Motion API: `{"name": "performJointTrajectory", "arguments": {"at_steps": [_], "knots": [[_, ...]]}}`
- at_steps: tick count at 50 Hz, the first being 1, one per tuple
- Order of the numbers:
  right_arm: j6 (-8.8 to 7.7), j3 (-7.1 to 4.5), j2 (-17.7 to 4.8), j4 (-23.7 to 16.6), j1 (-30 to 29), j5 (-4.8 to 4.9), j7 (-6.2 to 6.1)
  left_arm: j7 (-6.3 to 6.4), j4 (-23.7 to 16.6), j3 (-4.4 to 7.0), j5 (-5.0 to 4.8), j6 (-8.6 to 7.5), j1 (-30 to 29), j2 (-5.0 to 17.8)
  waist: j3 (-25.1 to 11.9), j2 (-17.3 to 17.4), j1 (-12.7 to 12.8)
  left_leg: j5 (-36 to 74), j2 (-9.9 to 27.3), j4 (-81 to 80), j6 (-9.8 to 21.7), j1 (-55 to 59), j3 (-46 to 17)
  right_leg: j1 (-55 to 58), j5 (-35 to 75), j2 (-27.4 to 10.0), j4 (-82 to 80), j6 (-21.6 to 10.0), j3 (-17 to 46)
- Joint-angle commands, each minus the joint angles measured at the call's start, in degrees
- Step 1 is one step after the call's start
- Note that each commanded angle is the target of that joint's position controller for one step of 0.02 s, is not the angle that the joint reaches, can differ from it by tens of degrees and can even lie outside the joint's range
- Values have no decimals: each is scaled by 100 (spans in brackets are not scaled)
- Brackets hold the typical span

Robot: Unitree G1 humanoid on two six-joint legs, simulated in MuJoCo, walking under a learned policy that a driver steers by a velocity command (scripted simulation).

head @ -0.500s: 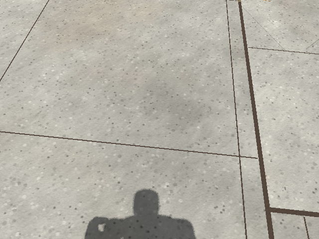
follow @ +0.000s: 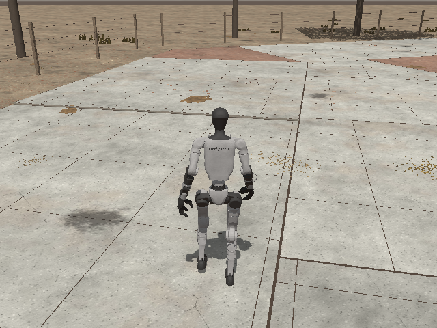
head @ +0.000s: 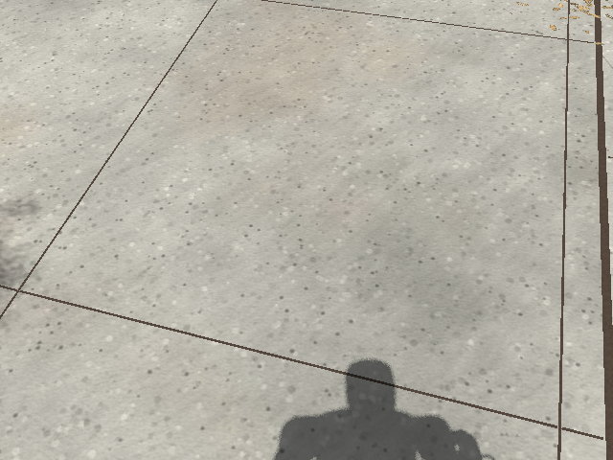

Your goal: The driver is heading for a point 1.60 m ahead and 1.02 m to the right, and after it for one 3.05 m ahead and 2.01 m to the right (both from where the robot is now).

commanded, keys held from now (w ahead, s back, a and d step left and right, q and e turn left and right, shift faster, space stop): e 1.00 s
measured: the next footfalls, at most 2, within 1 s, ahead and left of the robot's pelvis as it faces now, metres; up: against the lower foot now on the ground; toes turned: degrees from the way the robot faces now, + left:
left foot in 0.12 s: +0.18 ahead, +0.10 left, +0.00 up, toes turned -5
right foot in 0.56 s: +0.05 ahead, -0.09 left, +0.00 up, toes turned -22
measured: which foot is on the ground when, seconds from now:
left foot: up 0.00-0.10, down 0.12-0.54, up 0.56-1.00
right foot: down 0.00-0.12, up 0.14-0.54, down 0.56-1.00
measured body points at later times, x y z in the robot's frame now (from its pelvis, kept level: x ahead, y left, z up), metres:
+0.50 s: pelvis +0.05 +0.02 -0.01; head +0.07 +0.00 +0.44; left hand +0.25 +0.24 -0.12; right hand +0.08 -0.27 -0.13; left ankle +0.14 +0.10 -0.75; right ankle +0.01 -0.08 -0.72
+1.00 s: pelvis +0.04 +0.01 -0.01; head +0.07 +0.00 +0.44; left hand +0.29 +0.19 -0.12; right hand +0.02 -0.30 -0.11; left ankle +0.11 +0.11 -0.73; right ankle +0.01 -0.08 -0.75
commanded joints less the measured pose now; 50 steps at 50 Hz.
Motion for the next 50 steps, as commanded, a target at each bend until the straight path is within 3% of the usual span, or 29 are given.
{"name": "performJointTrajectory", "arguments": {"at_steps": [1, 3, 4, 5, 6, 7, 8, 9, 10, 11, 14, 19, 24, 26, 27, 28, 29, 30, 32, 34, 36, 43, 48, 50], "knots": [[-16, -62, -412, -228, 198, 61, -103, 47, -340, 245, -11, 33, -66, 1010, -611, -940, -239, 277, -302, -493, -1, 869, 242, -35, 4527, -1176, 334, -574, 817], [-62, -87, -504, -203, 317, 72, -168, 89, -394, 282, -3, 108, -149, 1046, -566, -909, -309, 240, -305, -998, 95, 1170, 107, -52, 3888, -1233, 629, -495, 1197], [-114, -101, -531, -139, 547, 57, -201, 108, -449, 305, -33, 139, -301, 1070, -542, -813, -468, 575, -278, -1551, 161, 1579, 77, -200, 3362, -1156, 897, -381, 1305], [-192, -144, -688, -85, 802, -6, -251, 111, -523, 309, -78, 138, -356, 1008, -639, -528, -568, 1291, 47, -1984, 268, 2236, -170, -520, 2666, -919, 1399, -202, 1288], [-244, -233, -1127, -134, 1180, -95, -320, 114, -754, 225, -127, 110, -262, 677, -1214, 378, -590, 3252, 1420, -1881, 588, 3202, -1222, -1094, 882, -504, 2601, 7, 913], [-116, -316, -1409, -196, 1181, 45, -287, 188, -723, 198, -147, 210, 559, 396, -1721, 1304, -324, 5036, 2622, -1749, 1449, 3656, -2276, -1790, -2776, 319, 3906, 75, 184], [-15, -299, -1095, -223, 1195, 182, -270, 231, -567, 292, 10, 345, 557, 830, -1726, 744, -413, 4190, 2551, -1927, 1772, 3387, -2381, -2076, -2843, 86, 4689, 103, 160], [8, -194, -713, -301, 888, 168, -288, 206, -565, 340, 95, 429, 189, 891, -1135, 280, -346, 3185, 2148, -2177, 1633, 2887, -1864, -2234, -2367, -112, 4912, 164, 250], [43, -131, -521, -367, 503, 122, -319, 166, -616, 349, 114, 489, -59, 817, -783, 263, -231, 2531, 1807, -2425, 1414, 2437, -1385, -2232, -1979, -260, 4830, 266, 261], [55, -116, -496, -392, 352, 83, -354, 119, -671, 360, 128, 559, -195, 795, -613, 460, -177, 2337, 1594, -2572, 1294, 2179, -1017, -2181, -1711, -348, 4774, 377, 244], [45, -159, -580, -375, 370, 31, -366, 41, -724, 359, 82, 716, -169, 710, -737, 494, -112, 2439, 1391, -2604, 1313, 1914, -358, -1897, -1326, -272, 4841, 559, 72], [101, -246, -738, -345, 425, -5, -323, -88, -1048, 276, 89, 848, -760, 616, -665, 619, -271, 786, 1488, -2776, 1303, 1855, -22, -1754, -1124, -471, 3658, 542, -97], [194, -387, -1058, -303, 555, -37, -213, -160, -1329, 242, 36, 806, -1040, 699, -736, 683, -402, 449, 1710, -2482, 1187, 1817, 151, -1061, -1318, -400, 2438, 297, -459], [251, -439, -1153, -290, 499, 30, -201, -163, -1295, 240, 32, 731, -748, 678, -773, 502, -191, 386, 1631, -2001, 861, 1560, 431, -368, -768, -280, 1344, 114, -579], [288, -452, -1083, -221, 681, 23, -185, -128, -1233, 270, 58, 671, -571, 805, -682, 75, -144, -31, 1463, -1488, 479, 1201, 692, 12, -417, -337, 582, 12, -204], [339, -387, -711, -277, 908, -11, -134, -50, -1293, 361, 124, 602, -541, 1283, -467, -1393, -228, -1430, 818, -30, -17, 252, 1286, 270, -367, -1606, -432, -252, 1652], [419, -325, -588, -687, 392, 16, -231, -15, -1411, 566, 146, 606, -497, 2079, -4, -2070, -45, -2601, -102, 764, -230, -683, 836, -377, 939, -2702, -573, -1083, 3188], [472, -340, -737, -693, 105, -5, -247, 46, -1343, 547, 158, 616, -398, 1792, 8, -1271, 24, -2291, 96, 1521, -201, -548, 214, -477, 1136, -2462, -447, -1250, 2718], [425, -375, -751, -494, 441, 122, -180, 94, -1457, 405, 91, 626, -1148, 1347, -26, -957, -450, -1307, 128, 1576, -126, -325, -10, -579, 918, -1641, -326, -874, 1815], [386, -426, -859, -340, 712, -13, -139, 99, -1557, 355, 27, 583, -1319, 1150, -423, -995, -484, -1001, 13, 1843, -136, -178, 82, -218, 1843, -1338, -95, -824, 1518], [398, -411, -776, -383, 663, 21, -117, 71, -1520, 368, -10, 547, -1075, 1162, -618, -762, -405, -1007, -27, 1823, -187, -201, 54, 76, 2210, -1351, 30, -881, 1588], [420, -321, -682, -660, 211, 78, -182, 85, -1472, 468, 66, 575, -622, 1358, -548, -942, -88, -1316, -166, 554, -169, -13, -72, 256, 1722, -1390, 215, -1058, 2324], [339, -279, -714, -745, 381, 166, -237, 18, -1534, 516, 88, 609, -903, 1443, -654, -1008, -214, -1407, -435, -410, 6, 996, -88, -189, 2182, -1222, 424, -875, 2819], [282, -261, -675, -677, 744, 167, -292, 10, -1567, 510, 27, 615, -1197, 1400, -668, -947, -493, -852, -488, -1544, 87, 1814, -74, -544, 1908, -969, 595, -563, 2873]]}}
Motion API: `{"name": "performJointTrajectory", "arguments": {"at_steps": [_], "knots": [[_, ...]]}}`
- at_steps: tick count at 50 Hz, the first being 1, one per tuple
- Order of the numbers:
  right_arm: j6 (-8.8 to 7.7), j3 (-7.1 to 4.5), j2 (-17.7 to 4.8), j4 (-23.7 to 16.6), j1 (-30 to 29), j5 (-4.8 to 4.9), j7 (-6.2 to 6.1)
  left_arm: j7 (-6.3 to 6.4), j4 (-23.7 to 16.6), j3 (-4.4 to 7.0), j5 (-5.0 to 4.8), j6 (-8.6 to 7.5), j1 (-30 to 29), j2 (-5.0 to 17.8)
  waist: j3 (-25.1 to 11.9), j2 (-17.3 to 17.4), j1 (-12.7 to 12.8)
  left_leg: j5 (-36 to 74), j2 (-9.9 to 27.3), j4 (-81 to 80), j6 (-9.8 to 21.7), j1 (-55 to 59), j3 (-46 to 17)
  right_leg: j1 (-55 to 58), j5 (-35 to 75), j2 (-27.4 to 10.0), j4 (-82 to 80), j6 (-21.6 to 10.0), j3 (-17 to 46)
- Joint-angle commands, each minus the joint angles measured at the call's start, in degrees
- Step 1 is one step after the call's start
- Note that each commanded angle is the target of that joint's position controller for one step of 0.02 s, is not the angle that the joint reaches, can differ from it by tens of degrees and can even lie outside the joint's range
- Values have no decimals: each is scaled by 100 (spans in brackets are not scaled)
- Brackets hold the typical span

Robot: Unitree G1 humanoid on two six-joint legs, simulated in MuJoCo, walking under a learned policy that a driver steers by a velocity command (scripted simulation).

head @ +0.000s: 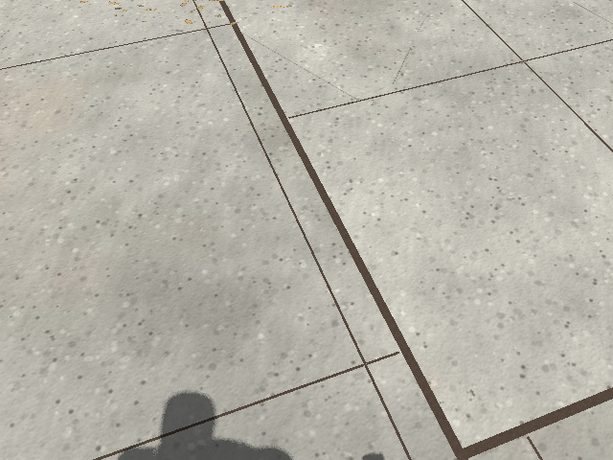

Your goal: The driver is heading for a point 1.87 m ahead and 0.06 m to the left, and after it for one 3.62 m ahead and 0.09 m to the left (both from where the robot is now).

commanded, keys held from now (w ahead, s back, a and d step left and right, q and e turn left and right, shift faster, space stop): e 0.24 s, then no key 0.30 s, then w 0.46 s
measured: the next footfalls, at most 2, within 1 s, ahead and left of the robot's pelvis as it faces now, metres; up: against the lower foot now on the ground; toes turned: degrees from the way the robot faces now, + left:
left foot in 0.04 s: +0.05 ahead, +0.11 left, +0.00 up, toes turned -5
right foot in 0.46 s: -0.01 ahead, -0.10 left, +0.00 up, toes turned -11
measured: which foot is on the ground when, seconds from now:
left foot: up 0.00-0.02, down 0.04-0.46, up 0.48-0.92, down 0.94-1.00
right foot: down 0.00-0.04, up 0.06-0.44, down 0.46-0.94, up 0.96-1.00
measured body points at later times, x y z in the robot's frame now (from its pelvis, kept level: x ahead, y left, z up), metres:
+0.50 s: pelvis -0.02 -0.01 +0.00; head +0.00 -0.03 +0.44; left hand +0.18 +0.21 -0.10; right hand +0.01 -0.30 -0.13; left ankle +0.00 +0.11 -0.73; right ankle -0.05 -0.10 -0.74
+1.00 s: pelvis +0.07 +0.01 +0.00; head +0.08 +0.02 +0.45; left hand +0.16 +0.27 -0.14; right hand +0.10 -0.28 -0.11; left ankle +0.09 +0.08 -0.74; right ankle -0.04 -0.09 -0.70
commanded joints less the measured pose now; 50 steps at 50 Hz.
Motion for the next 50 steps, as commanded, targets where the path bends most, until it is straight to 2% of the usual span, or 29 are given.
{"name": "performJointTrajectory", "arguments": {"at_steps": [1, 2, 3, 4, 5, 6, 7, 9, 13, 16, 19, 21, 22, 23, 24, 25, 27, 29, 30, 33, 41, 43, 44, 45, 46, 47, 48, 49, 50], "knots": [[-167, -145, -588, -239, 698, -27, -124, 24, -433, 220, -91, -71, -431, 811, -618, -427, -477, 835, 155, -1745, 152, 1167, -130, -51, 1177, -1067, -157, -346, 1611], [-191, -222, -1043, -301, 682, -111, -184, 35, -485, 125, -108, -101, -189, 424, -693, 581, -310, 511, 1408, -2350, 440, 1696, -1268, -701, -485, -531, 743, 18, 913], [-147, -313, -1542, -468, 185, -119, -149, 86, -503, 133, -50, -103, 100, 396, -462, 1606, -107, 1357, 2557, -2530, 1115, 1394, -2604, -1523, -2149, 447, 1840, 219, -398], [-123, -286, -1257, -455, 325, -133, -94, 92, -419, 240, 134, -74, 25, 853, -439, 1069, -189, 1953, 2673, -2302, 1507, 963, -2342, -1352, -2189, -92, 2958, 276, -443], [-133, -161, -841, -497, 90, -88, -60, 47, -311, 283, 101, -53, 35, 879, -310, 724, -53, 2182, 2304, -2222, 1446, 748, -1783, -1242, -1862, -174, 3355, 290, -409], [-132, -109, -658, -540, -176, -87, -44, -1, -201, 279, 75, -12, 146, 811, -182, 637, 55, 2320, 1900, -2164, 1263, 617, -1166, -1176, -1516, -220, 3675, 347, -487], [-142, -99, -639, -563, -294, -97, -72, -68, -169, 273, 56, 29, 207, 768, -241, 845, 97, 2473, 1647, -2096, 1140, 779, -785, -1259, -1258, -240, 3888, 405, -581], [-154, -111, -650, -546, -132, -116, -97, -146, -143, 225, -5, 64, 169, 680, -308, 954, -50, 3014, 1489, -1965, 1134, 1113, -362, -1407, -1152, -275, 3866, 557, -770], [-173, -189, -769, -350, 440, -103, -85, -180, -309, 128, -18, 114, -305, 493, -393, 963, -392, 3220, 1753, -1819, 1294, 1743, -311, -1516, -1305, -423, 3066, 651, -882], [-192, -224, -855, -273, 410, -115, -4, -167, -345, 25, -34, 121, -372, 313, -462, 1084, -391, 3300, 1779, -1664, 1282, 1517, -147, -839, -1546, -468, 2094, 527, -1038], [-162, -254, -966, -175, 388, -126, 90, -99, -330, -29, -84, 87, -315, 302, -538, 1277, -377, 3628, 1768, -1418, 1264, 1279, -103, -159, -1535, -399, 1162, 370, -1326], [-110, -248, -979, -104, 291, -46, 120, -49, -198, -79, -47, 9, -17, 216, -548, 1108, -118, 3547, 1627, -1024, 1035, 997, 57, 567, -531, -364, -270, 227, -1462], [-101, -228, -911, -37, 420, -22, 125, -7, -165, -93, 43, -62, 23, 309, -553, 823, -67, 3029, 1527, -809, 715, 606, 161, 1122, 276, -514, -1112, 166, -1160], [-95, -131, -538, -110, 637, -67, 158, 33, -214, -62, 152, -149, 86, 681, -777, -324, -177, 1506, 1114, 49, 305, -145, 526, 1837, 506, -1720, -1566, -5, 356], [-25, -13, -218, -315, 431, -30, 133, 53, -250, 4, 67, -185, -97, 1102, -497, -1418, -165, -950, 391, 233, 68, -528, 704, 1108, 2091, -2766, -1360, -777, 1328], [70, -89, -552, -204, 249, -33, 85, 66, -181, -62, 48, -233, -46, 730, -434, -829, 10, -1095, 567, 859, 39, -351, 252, 972, 2140, -2664, -1240, -1093, 1087], [96, -125, -571, 11, 420, 22, 134, 109, -155, -228, 54, -250, -560, 347, -231, -636, -284, -587, 554, 966, 44, -322, 134, 843, 1985, -2120, -1273, -880, 391], [51, -164, -676, 172, 625, -170, 191, 157, 40, -179, 23, -256, -202, 501, -408, -848, -176, -270, 427, 1227, 6, -560, 375, 1337, 934, -1826, -1491, -808, 286], [34, -177, -702, 212, 598, -208, 227, 143, 138, -164, 17, -248, 18, 529, -375, -749, -85, -196, 414, 1364, 0, -785, 402, 1488, 45, -1821, -1665, -839, 391], [-19, -189, -651, 167, 243, -176, 337, 102, 329, -132, 18, -288, 243, 553, 80, -652, 29, 35, 455, 1265, 8, -1383, 410, 1591, -1583, -1897, -2141, -925, 710], [-267, -130, -428, 173, -63, -158, 347, 77, 657, -31, 24, -568, 458, 643, 144, -532, 39, 178, 475, 98, 177, -796, 523, 1049, -1602, -2006, -2147, -1123, 593], [-301, -121, -415, 202, 50, -125, 325, 44, 681, -4, 8, -586, 369, 700, 178, -475, -78, 311, 413, -331, 292, -134, 609, 541, -1628, -1988, -2046, -1072, 509], [-328, -114, -371, 283, 280, -119, 304, 32, 682, 6, -20, -584, 253, 724, 179, -364, -252, 621, 350, -703, 357, 455, 701, 151, -1661, -1914, -1880, -995, 388], [-367, -123, -368, 438, 660, -130, 272, 30, 686, 1, -35, -581, 171, 695, 129, -182, -462, 820, 232, -1041, 395, 1230, 771, -340, -1741, -1757, -1548, -888, 239], [-430, -164, -482, 646, 1222, -133, 216, 35, 686, -54, 11, -598, 167, 513, -17, 84, -687, 566, 269, -1259, 428, 2135, 564, -904, -1761, -1502, -974, -744, 34], [-516, -243, -870, 772, 1926, -206, 139, 18, 557, -185, 52, -636, -7, 87, -230, 997, -1018, -680, 1364, -2101, 591, 2815, -898, -1524, -1610, -953, 623, -474, -631], [-543, -399, -1598, 795, 2278, -151, 133, 9, 333, -242, 41, -677, -111, -94, -274, 1823, -1040, -2516, 2597, -3139, 1138, 2983, -3282, -2618, -1944, -271, 2180, -310, -1291], [-505, -358, -1337, 819, 1970, -123, 144, 12, 400, -114, 153, -643, -22, 437, 89, 1057, -728, -2899, 2712, -3196, 1434, 2275, -3549, -2726, -1790, -588, 2993, -381, -838], [-522, -254, -971, 664, 1411, -90, 193, -60, 495, -82, 138, -646, 30, 501, 377, 666, -422, -2438, 2364, -3120, 1337, 1892, -2965, -2663, -1206, -856, 3170, -395, -732]]}}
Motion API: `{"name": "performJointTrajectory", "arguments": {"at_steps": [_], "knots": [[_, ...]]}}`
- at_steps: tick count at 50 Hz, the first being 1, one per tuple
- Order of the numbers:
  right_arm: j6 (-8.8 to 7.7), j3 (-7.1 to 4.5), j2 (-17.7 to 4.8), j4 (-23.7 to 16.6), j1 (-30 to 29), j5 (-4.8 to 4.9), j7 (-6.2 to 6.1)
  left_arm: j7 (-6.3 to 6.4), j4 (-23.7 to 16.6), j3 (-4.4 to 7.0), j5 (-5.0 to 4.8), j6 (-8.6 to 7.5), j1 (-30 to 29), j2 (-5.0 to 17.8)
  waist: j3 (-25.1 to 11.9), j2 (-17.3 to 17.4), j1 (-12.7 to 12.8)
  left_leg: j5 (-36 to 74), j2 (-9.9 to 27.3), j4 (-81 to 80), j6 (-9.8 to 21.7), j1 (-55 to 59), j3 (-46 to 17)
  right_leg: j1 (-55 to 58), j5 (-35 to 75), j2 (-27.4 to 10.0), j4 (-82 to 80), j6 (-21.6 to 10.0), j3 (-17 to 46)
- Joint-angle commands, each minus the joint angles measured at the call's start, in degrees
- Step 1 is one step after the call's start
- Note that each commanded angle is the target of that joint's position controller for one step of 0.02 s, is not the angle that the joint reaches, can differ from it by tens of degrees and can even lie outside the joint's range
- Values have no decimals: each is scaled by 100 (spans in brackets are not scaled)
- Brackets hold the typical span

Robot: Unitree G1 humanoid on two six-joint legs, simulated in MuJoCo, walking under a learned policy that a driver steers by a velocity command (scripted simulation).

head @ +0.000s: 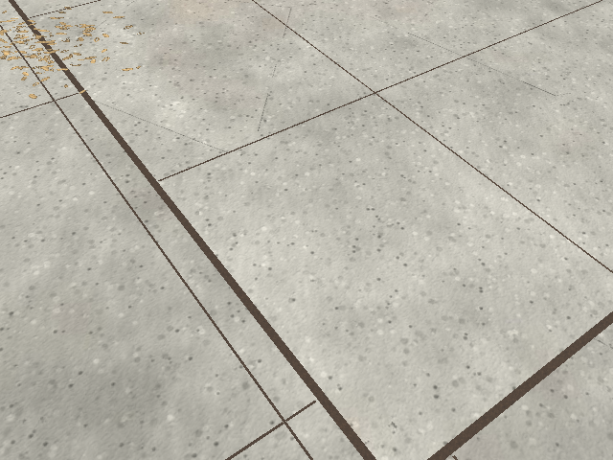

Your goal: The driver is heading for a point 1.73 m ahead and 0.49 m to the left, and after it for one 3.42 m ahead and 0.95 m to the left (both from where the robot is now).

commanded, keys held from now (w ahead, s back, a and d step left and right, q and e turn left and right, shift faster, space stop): w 0.98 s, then no key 0.02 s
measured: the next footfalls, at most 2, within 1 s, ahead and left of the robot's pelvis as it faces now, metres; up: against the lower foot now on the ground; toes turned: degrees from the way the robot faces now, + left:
right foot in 0.42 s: +0.39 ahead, -0.09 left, +0.00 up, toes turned -3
left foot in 0.98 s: +0.70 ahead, +0.07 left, +0.00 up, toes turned +5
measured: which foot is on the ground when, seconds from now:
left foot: down 0.00-0.42, up 0.44-0.96, down 0.98-1.00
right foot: up 0.00-0.40, down 0.42-0.98, up 1.00-1.00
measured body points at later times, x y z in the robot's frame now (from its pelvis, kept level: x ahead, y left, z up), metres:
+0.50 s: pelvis +0.26 -0.03 -0.02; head +0.30 -0.03 +0.43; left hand +0.43 +0.22 -0.13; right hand +0.22 -0.28 -0.16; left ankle +0.06 +0.08 -0.66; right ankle +0.35 -0.09 -0.74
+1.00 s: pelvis +0.54 +0.00 -0.02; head +0.58 +0.00 +0.43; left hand +0.45 +0.23 -0.16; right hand +0.75 -0.22 -0.12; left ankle +0.66 +0.07 -0.74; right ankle +0.36 -0.09 -0.73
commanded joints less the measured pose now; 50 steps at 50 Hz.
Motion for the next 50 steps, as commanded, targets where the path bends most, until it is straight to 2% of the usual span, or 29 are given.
{"name": "performJointTrajectory", "arguments": {"at_steps": [1, 2, 3, 6, 11, 13, 15, 17, 18, 19, 20, 21, 22, 23, 24, 25, 26, 28, 29, 31, 33, 37, 40, 44, 46, 47, 48, 49, 50], "knots": [[-79, -185, -785, -64, 538, 48, 15, -121, -534, 106, 26, -175, -509, 580, 719, 615, -153, -2498, 1861, -2233, 717, 1274, -2965, -2709, 499, -456, 1415, -75, 183], [-124, -145, -680, -86, 437, 55, 7, -153, -457, 100, 31, -166, -468, 528, 615, 620, -81, -1714, 1609, -2273, 588, 1264, -2448, -2540, 821, -552, 1344, 14, 80], [-180, -118, -606, -32, 494, 57, -9, -175, -392, 76, 82, -140, -474, 476, 532, 644, -99, -879, 1413, -2258, 531, 1285, -2009, -2454, 1113, -583, 1387, 104, -36], [-256, -96, -546, 254, 935, 116, 2, -199, -461, 25, 91, -73, -824, 313, 460, 604, -140, 889, 1236, -2164, 593, 1474, -1368, -2704, 1549, -656, 1407, 302, -261], [-249, -47, -450, 576, 1346, 112, -17, -202, -823, -79, 67, -45, -1942, 112, 660, 613, -338, 2301, 1059, -2112, 645, 1472, -821, -2849, 2042, -598, 307, 509, -581], [-256, -44, -476, 679, 1447, 101, -39, -208, -930, -132, 34, -59, -2305, 32, 707, 660, -414, 2622, 1057, -2092, 629, 1464, -700, -2547, 2255, -502, -351, 465, -691], [-257, -49, -533, 784, 1523, 86, -65, -194, -1009, -145, 11, -73, -2524, 52, 748, 682, -431, 2916, 1174, -2060, 631, 1605, -678, -2257, 2293, -404, -852, 341, -752], [-250, -57, -584, 864, 1466, 76, -94, -155, -1025, -127, 6, -93, -2487, 123, 725, 682, -322, 3555, 1323, -1867, 592, 1832, -646, -1921, 2163, -307, -1159, 142, -757], [-248, -62, -625, 878, 1357, 73, -109, -122, -972, -100, 7, -110, -2287, 175, 613, 703, -183, 4302, 1358, -1579, 535, 1933, -584, -1578, 1996, -194, -1262, 24, -779], [-238, -77, -686, 892, 1260, 57, -126, -74, -837, -53, 8, -131, -1865, 266, 365, 755, 20, 5152, 1362, -1068, 455, 2037, -528, -1072, 1768, -34, -1320, -92, -796], [-206, -92, -738, 907, 1191, 39, -129, -20, -592, 19, 4, -168, -1129, 399, -53, 731, 323, 5633, 1289, -192, 378, 2057, -449, -295, 1641, 139, -1508, -227, -823], [-180, -86, -741, 898, 1141, 63, -127, 45, -286, 103, 59, -224, -177, 556, -570, 602, 725, 5063, 1098, 1001, 286, 1488, -289, 1013, 1798, 2, -1767, -388, -679], [-180, -10, -472, 729, 1283, 81, -114, 124, -134, 234, 195, -246, 756, 1036, -1340, -82, 915, 2797, 762, 2794, 230, 349, -67, 2421, 934, -1397, -1795, -636, 843], [-163, 70, 94, 726, 2019, 239, -51, 104, -116, 319, 195, -207, 676, 1366, -1861, -1324, 410, -1677, -374, 4698, 38, -1642, -234, 3525, 538, -2742, -2591, -1446, 3784], [-142, -81, -562, 727, 1427, 100, -94, 55, -157, 283, -43, -173, 163, 997, -1198, -307, 393, -1268, -26, 4926, 167, -2114, -838, 2884, 180, -2365, -2920, -1235, 3636], [-186, -104, -567, 579, 959, 108, -62, 43, -223, 191, -91, -197, -398, 655, -382, -153, 193, -649, 235, 4662, 194, -2145, -770, 1977, 535, -2161, -3062, -1070, 2611], [-211, -79, -453, 559, 763, 108, -46, 19, -204, 129, -61, -251, -616, 391, -42, 57, 60, -344, 416, 4372, 182, -1928, -710, 1339, 1303, -1900, -3252, -951, 2013], [-80, -52, -279, 626, 857, -26, 19, 48, -46, 52, -76, -334, -636, 150, 124, -81, -233, -191, 616, 3929, 68, -1411, -655, 638, 2056, -1490, -3462, -701, 1190], [-20, -42, -190, 638, 862, -40, 56, 49, 35, 40, -79, -385, -510, 126, 115, -113, -276, -158, 622, 3825, 13, -1304, -600, 536, 2335, -1428, -3535, -696, 1022], [59, -35, -126, 577, 652, -64, 111, 50, 191, 61, -125, -460, -266, 228, 222, -94, -321, -5, 692, 3587, -87, -1529, -467, 495, 2586, -1344, -3706, -725, 734], [102, -37, -156, 412, 121, -73, 134, 54, 303, 72, -134, -471, -54, 297, 420, -71, -245, 417, 800, 3228, -194, -1989, -339, 563, 2630, -1264, -3884, -701, 534], [78, 10, -125, 105, -849, -13, 145, 58, 477, 28, -140, -438, 340, 244, 584, -53, -26, 1194, 775, 2088, -324, -2328, -98, 845, 3318, -1058, -3897, -532, 175], [54, 77, -40, -52, -1406, 19, 136, 90, 623, 7, -119, -432, 668, 258, 604, -110, 160, 1526, 611, 1293, -286, -2210, 84, 1198, 3791, -1069, -3812, -455, 47], [8, 82, -115, -243, -1876, 21, 108, 161, 809, -2, -42, -379, 950, 293, 670, -142, 256, 1241, 439, 715, -78, -2282, 136, 2025, 4394, -1338, -3528, -547, 80], [-40, 50, -183, -230, -1698, 22, 84, 200, 834, 15, -16, -363, 804, 363, 590, -172, 71, 802, 275, 473, 110, -1887, 179, 2245, 5337, -1431, -3133, -509, 8], [-65, 12, -249, -128, -1355, 19, 48, 213, 831, 29, -6, -360, 694, 417, 409, -227, -103, 547, 103, 372, 219, -1378, 239, 2257, 6127, -1426, -2715, -443, -55], [-100, -51, -353, 85, -702, 14, -1, 209, 837, 41, 3, -345, 616, 460, 70, -235, -372, 426, -80, 188, 347, -641, 287, 2230, 6645, -1360, -1968, -378, -116], [-157, -135, -494, 417, 302, -43, -60, 196, 810, 32, -35, -333, 504, 448, -435, -100, -802, 726, -22, -144, 523, 662, 196, 1708, 6208, -1163, -845, -270, -288], [-199, -262, -944, 631, 1315, -203, -137, 190, 630, -37, -113, -355, 524, 234, -1127, 412, -1079, 885, 1243, -117, 829, 2170, -1128, 490, 4177, -817, 884, -135, -499]]}}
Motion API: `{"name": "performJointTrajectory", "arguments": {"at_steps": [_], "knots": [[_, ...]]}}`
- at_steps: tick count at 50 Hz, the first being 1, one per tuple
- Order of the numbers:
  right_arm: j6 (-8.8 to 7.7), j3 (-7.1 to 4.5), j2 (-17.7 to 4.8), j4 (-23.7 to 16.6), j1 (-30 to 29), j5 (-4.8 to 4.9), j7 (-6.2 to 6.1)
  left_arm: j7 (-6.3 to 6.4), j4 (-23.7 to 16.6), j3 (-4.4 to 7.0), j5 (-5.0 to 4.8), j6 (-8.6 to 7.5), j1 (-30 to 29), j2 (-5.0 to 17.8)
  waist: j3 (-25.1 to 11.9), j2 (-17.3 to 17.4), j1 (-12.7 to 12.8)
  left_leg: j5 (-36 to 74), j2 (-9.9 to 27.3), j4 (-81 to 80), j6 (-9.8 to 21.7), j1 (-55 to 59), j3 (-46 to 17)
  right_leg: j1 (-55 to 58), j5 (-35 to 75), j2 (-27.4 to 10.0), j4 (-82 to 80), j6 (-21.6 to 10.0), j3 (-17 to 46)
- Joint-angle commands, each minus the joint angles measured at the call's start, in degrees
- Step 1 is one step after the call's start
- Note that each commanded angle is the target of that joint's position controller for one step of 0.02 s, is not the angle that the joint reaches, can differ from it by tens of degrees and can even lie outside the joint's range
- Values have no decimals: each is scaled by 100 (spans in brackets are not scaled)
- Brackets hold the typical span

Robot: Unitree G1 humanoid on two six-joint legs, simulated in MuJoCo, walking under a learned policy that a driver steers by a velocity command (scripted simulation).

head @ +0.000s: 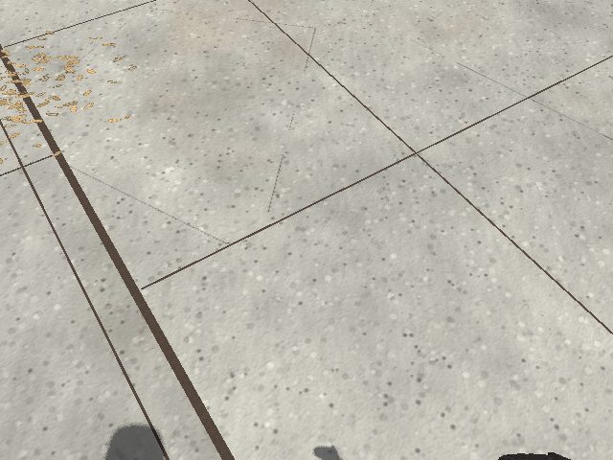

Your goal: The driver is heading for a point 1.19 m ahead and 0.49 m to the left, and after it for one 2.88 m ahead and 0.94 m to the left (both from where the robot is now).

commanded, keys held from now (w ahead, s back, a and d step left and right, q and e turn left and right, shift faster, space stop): no key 0.30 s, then q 0.58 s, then w+q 0.12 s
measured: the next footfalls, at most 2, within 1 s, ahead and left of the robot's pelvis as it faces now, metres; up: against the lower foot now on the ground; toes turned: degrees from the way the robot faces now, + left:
right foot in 0.46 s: +0.23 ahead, -0.10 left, +0.00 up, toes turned +1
left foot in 0.84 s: +0.13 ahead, +0.11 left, +0.00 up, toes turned +18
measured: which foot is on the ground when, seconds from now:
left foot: down 0.00-0.48, up 0.50-0.82, down 0.84-1.00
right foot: up 0.00-0.44, down 0.46-0.84, up 0.86-1.00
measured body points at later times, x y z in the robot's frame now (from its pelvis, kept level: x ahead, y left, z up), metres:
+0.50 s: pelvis +0.14 +0.00 +0.01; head +0.16 -0.01 +0.46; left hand +0.22 +0.24 -0.13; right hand +0.16 -0.24 -0.15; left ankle +0.12 +0.07 -0.72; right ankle +0.19 -0.10 -0.72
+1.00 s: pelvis +0.12 +0.03 +0.02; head +0.13 +0.07 +0.47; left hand +0.12 +0.32 -0.12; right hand +0.27 -0.20 -0.09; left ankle +0.09 +0.10 -0.72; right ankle +0.17 -0.10 -0.65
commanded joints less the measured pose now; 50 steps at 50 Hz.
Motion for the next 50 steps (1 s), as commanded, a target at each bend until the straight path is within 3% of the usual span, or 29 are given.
{"name": "performJointTrajectory", "arguments": {"at_steps": [1, 2, 3, 4, 6, 7, 10, 14, 19, 21, 22, 23, 24, 25, 26, 27, 28, 31, 35, 38, 40, 41, 42, 43, 44, 45, 46, 48, 50], "knots": [[-35, -504, -1674, 535, 2761, -144, -132, -20, -347, 26, -265, -47, 780, 165, -2117, 1419, -839, 1090, 2718, -795, 1541, 4532, -4054, -3437, -490, 243, 5086, -18, -31], [7, -466, -1361, 478, 2341, 140, -83, 35, -309, 183, -105, -9, 322, 755, -1672, 328, -781, 1670, 2399, -961, 1415, 3917, -3797, -3715, -267, -31, 5375, -74, 771], [-22, -360, -1028, 403, 1718, 180, -77, 31, -456, 186, -95, -32, -110, 661, -910, 268, -549, 2461, 2214, -1020, 1255, 3106, -2792, -3770, 161, -238, 5169, -49, 782], [-66, -274, -684, 419, 1496, 154, -55, 32, -468, 173, -64, -32, -280, 545, -563, 56, -423, 3201, 1946, -1148, 1075, 2539, -2174, -3619, 367, -404, 4887, -12, 724], [-119, -162, -359, 558, 1428, 172, -94, -15, -423, 174, 52, 120, -239, 404, -409, 247, -181, 3620, 1523, -1381, 727, 1856, -1361, -3120, 543, -528, 4328, 116, 662], [-154, -134, -339, 635, 1534, 155, -97, -39, -393, 173, 64, 190, -202, 311, -461, 271, -128, 3948, 1455, -1406, 677, 1694, -1180, -2889, 615, -473, 4149, 165, 613], [-206, -140, -611, 769, 1619, 119, -104, -47, -377, 158, 45, 331, -273, 195, -567, 322, 41, 4483, 1288, -1408, 663, 1482, -726, -2733, 924, -406, 3506, 286, 452], [-121, -61, -572, 914, 1763, 104, -125, 11, -474, 81, 5, 390, -953, 162, -562, 596, -132, 4095, 1032, -1332, 429, 1459, -416, -2501, 1523, -445, 2127, 306, 189], [75, -105, -709, 1019, 1954, 77, -172, 157, -542, 87, -34, 384, -1410, 366, -372, 635, -346, 2981, 1198, -1026, 578, 1582, -1085, -2376, 1234, -377, 1378, 275, 168], [177, -172, -793, 976, 1856, 101, -203, 224, -532, 107, -53, 341, -1297, 403, -240, 562, -267, 2357, 1228, -746, 561, 1569, -1443, -2194, 1249, -355, 696, 210, 168], [214, -203, -800, 946, 1805, 127, -219, 261, -506, 122, -38, 296, -1115, 450, -219, 427, -167, 1972, 1157, -535, 412, 1370, -1548, -1804, 1860, -467, 123, 171, 264], [221, -198, -677, 846, 1839, 150, -228, 305, -475, 189, 19, 234, -846, 703, -430, 95, -183, 1300, 947, -159, 213, 1032, -1539, -1222, 2798, -995, 15, 67, 715], [232, -168, -339, 751, 2133, 189, -234, 325, -521, 276, 41, 212, -750, 1095, -635, -808, -422, -563, 281, 692, -24, 452, -964, -626, 4548, -1952, -11, -274, 1474], [331, -177, -239, 749, 2130, 225, -276, 306, -530, 339, -103, 290, -742, 1159, -731, -1503, -179, -2612, -453, 1749, -221, -41, -285, -689, 5139, -2636, -235, -1092, 2046], [414, -302, -573, 723, 1885, 129, -284, 306, -599, 291, -68, 307, -706, 889, -683, -1059, -102, -3271, -350, 2997, -309, -252, -446, -888, 4953, -2742, -454, -1389, 2081], [482, -360, -577, 698, 1777, 76, -255, 325, -698, 269, -48, 333, -968, 789, -555, -650, -247, -2991, -190, 3471, -379, -272, -628, -1241, 4509, -2508, -555, -1341, 1708], [549, -387, -515, 677, 1738, 67, -228, 360, -807, 249, -11, 370, -1298, 703, -428, -497, -407, -2677, -50, 3591, -461, -223, -691, -1549, 4018, -2288, -648, -1175, 1347], [666, -409, -404, 599, 1699, 48, -177, 398, -970, 237, 44, 394, -1620, 644, -344, -646, -532, -2174, 13, 3169, -687, -142, -495, -1769, 3453, -1870, -664, -893, 638], [768, -356, -300, 332, 1384, 111, -123, 337, -977, 315, 47, 383, -1501, 893, -566, -818, -370, -2102, 104, 2020, -702, 279, -323, -1672, 3252, -2001, -517, -866, 361], [792, -377, -464, 131, 1277, 137, -51, 231, -1026, 394, 79, 429, -1517, 1102, -696, -930, -289, -2085, 86, 1438, -571, 614, -144, -1641, 2954, -2180, -359, -813, 327], [761, -386, -492, 73, 1440, 133, -5, 181, -1085, 444, 61, 492, -1641, 1216, -707, -824, -411, -1749, 33, 754, -445, 1049, -7, -1815, 2565, -2212, -64, -586, 191], [712, -397, -520, 96, 1616, 124, 0, 162, -1086, 466, 54, 536, -1647, 1223, -681, -613, -518, -1299, -32, 109, -354, 1483, -40, -2121, 2090, -2134, 289, -305, -3], [636, -452, -744, 92, 1679, 78, -8, 126, -1030, 478, 72, 601, -1425, 1104, -502, 135, -529, -1015, 229, -826, -224, 1783, -760, -2623, 1145, -1824, 1099, 105, -374], [582, -624, -1607, -134, 1627, 45, -59, 95, -1320, 358, 35, 663, -1338, 586, -374, 1981, -409, -322, 2001, -1644, 323, 2057, -3358, -4110, -905, -810, 2596, 638, -906], [567, -704, -1823, -40, 1986, 22, -99, 185, -1599, 345, 65, 734, -2161, 726, -142, 1456, -797, 678, 2296, -1722, 945, 1296, -3645, -4102, -1037, -489, 3388, 606, 96], [566, -652, -1542, 29, 1954, 42, -139, 164, -1604, 347, 4, 745, -2105, 732, -145, 896, -563, -425, 1893, -1666, 955, 1302, -3171, -4085, -507, -628, 3659, 555, 378], [585, -587, -1278, -33, 1641, 95, -153, 93, -1528, 370, -25, 679, -1996, 807, -34, 689, -415, -1988, 1468, -1865, 738, 1261, -2851, -4132, 142, -708, 3541, 489, 481], [580, -511, -1047, -242, 1267, 135, -161, -53, -1429, 444, 127, 547, -1868, 1015, -87, 909, -347, -2661, 1074, -2154, 579, 1620, -2759, -4275, 789, -669, 3510, 469, 419], [475, -501, -1019, -200, 1543, 161, -115, -140, -1431, 443, 126, 499, -1891, 934, -233, 558, -387, -2313, 1039, -2176, 595, 2051, -2777, -4374, 1080, -630, 3405, 506, 456]]}}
